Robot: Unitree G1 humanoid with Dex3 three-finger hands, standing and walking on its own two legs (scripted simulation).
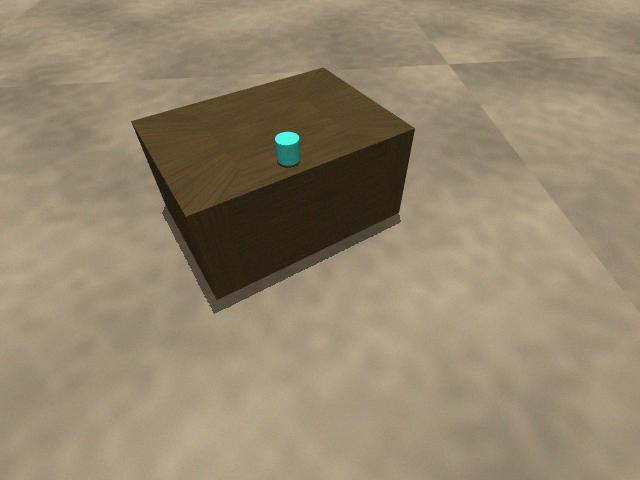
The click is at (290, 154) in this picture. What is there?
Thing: squat round
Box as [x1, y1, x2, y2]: [275, 132, 299, 165]
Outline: 280,133 275,137 277,160 285,165 294,164 299,160 298,136 292,132
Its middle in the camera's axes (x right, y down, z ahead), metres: -0.12 -0.33 +1.34
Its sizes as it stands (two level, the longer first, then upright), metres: 0.083 0.083 0.083
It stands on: a support 0.45 m high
